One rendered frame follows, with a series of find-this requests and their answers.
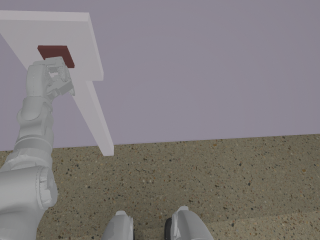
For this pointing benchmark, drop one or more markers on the panel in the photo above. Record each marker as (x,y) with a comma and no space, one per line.
(24,31)

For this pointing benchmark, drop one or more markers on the button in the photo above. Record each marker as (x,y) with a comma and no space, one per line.
(50,51)

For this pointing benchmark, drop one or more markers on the robot right thigh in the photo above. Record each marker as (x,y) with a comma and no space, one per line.
(188,226)

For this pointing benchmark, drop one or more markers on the right robot shin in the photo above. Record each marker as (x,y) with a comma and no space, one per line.
(171,235)

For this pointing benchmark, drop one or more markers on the robot left hand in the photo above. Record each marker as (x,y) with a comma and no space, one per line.
(40,83)

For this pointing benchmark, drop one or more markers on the left robot forearm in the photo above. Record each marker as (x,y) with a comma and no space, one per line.
(35,140)

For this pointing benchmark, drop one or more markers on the left robot upper arm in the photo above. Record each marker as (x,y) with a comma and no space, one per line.
(25,195)

